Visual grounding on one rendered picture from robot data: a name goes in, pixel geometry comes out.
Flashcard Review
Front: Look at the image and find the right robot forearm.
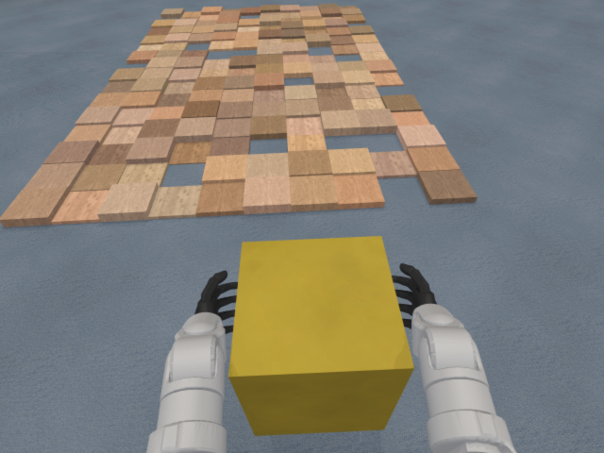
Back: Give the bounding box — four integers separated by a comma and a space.
411, 304, 516, 453

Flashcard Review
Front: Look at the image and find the left robot forearm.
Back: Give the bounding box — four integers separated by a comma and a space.
146, 312, 227, 453

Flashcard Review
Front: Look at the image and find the robot right hand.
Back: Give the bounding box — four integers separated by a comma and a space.
392, 263, 437, 329

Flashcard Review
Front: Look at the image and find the robot left hand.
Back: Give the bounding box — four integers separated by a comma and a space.
195, 271, 238, 334

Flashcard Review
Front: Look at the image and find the carton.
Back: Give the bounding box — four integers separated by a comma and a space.
228, 236, 414, 436

